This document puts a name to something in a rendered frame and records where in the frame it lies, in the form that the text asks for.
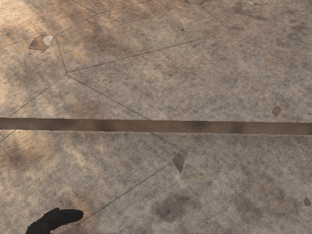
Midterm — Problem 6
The robot left hand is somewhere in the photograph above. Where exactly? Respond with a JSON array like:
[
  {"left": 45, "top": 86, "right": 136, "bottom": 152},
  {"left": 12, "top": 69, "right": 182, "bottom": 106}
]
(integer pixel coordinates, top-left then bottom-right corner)
[{"left": 25, "top": 208, "right": 84, "bottom": 234}]

